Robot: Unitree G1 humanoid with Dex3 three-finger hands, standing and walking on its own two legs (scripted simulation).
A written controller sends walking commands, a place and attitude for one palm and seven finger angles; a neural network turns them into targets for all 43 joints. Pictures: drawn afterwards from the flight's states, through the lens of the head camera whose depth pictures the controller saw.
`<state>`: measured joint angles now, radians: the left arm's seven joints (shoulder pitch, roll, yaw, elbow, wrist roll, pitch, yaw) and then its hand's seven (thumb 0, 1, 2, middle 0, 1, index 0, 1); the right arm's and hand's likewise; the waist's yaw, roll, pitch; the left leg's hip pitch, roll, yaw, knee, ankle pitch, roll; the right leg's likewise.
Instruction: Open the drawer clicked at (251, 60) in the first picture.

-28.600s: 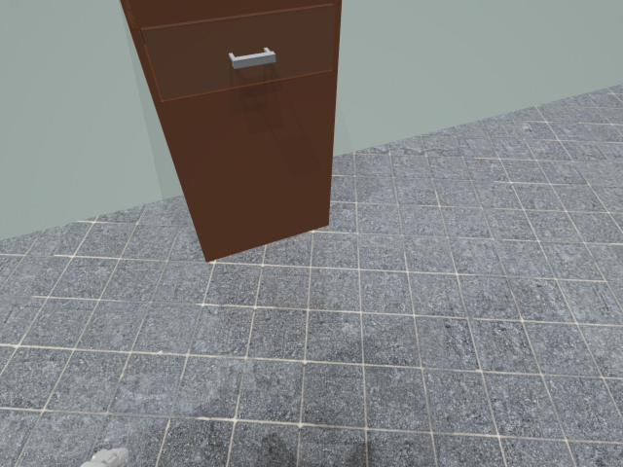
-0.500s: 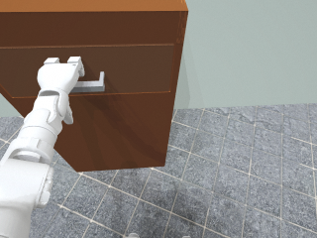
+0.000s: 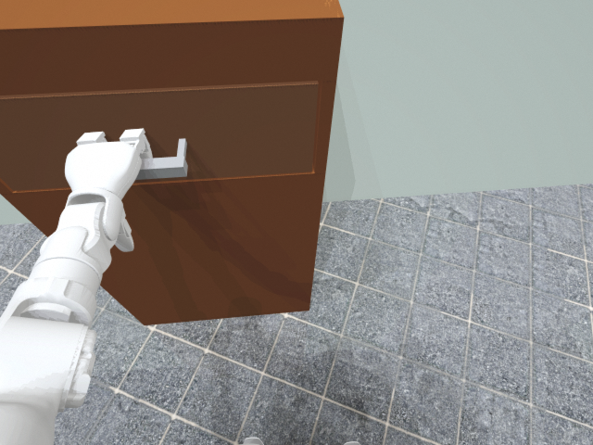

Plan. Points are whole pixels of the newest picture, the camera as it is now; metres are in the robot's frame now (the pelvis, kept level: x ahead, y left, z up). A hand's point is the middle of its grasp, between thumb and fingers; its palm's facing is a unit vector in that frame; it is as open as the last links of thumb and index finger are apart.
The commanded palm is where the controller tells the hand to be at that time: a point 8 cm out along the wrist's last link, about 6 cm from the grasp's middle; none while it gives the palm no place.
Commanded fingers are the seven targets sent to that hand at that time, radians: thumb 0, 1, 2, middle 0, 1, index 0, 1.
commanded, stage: close the thumb around the handle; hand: left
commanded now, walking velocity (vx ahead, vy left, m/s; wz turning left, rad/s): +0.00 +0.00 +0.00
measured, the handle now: (147, 158) +0.51 +0.22 +0.07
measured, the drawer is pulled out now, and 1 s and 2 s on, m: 0.00 0.01 0.13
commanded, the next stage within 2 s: pull the drawer open in 0.66 s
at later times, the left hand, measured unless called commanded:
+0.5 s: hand (120, 192) +0.46 +0.26 +0.05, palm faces -0.03 -0.01 -1.00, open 6.7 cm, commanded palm +0.45 +0.25 +0.10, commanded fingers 0.00 0.90 0.90 -0.40 -1.35 -0.40 -1.35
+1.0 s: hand (120, 198) +0.45 +0.25 +0.04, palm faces -0.02 -0.03 -1.00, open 5.2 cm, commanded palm +0.41 +0.25 +0.10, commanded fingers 0.00 0.90 0.90 -0.40 -1.35 -0.40 -1.35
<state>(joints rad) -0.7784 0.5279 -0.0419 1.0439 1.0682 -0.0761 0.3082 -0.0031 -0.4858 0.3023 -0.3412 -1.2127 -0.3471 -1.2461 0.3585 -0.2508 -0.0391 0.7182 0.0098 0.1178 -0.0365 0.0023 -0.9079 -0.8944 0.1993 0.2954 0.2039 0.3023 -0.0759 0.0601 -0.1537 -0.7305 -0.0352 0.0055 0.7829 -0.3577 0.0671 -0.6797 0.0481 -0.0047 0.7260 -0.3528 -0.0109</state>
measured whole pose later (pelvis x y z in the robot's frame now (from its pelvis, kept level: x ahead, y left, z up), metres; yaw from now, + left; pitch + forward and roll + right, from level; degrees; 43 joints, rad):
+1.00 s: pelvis +0.02 +0.00 +0.01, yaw -2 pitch +16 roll -2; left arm -0.57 0.50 0.01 0.84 1.05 -0.07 0.29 0.01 0.79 0.82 -0.42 -1.35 -0.41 -1.35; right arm 0.32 -0.26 -0.07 0.68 0.01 0.17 -0.02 0.00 -0.91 -0.89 0.20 0.30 0.20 0.30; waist -0.05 0.06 -0.16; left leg -0.63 -0.03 0.04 0.73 -0.37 0.07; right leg -0.60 0.05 0.03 0.68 -0.36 -0.01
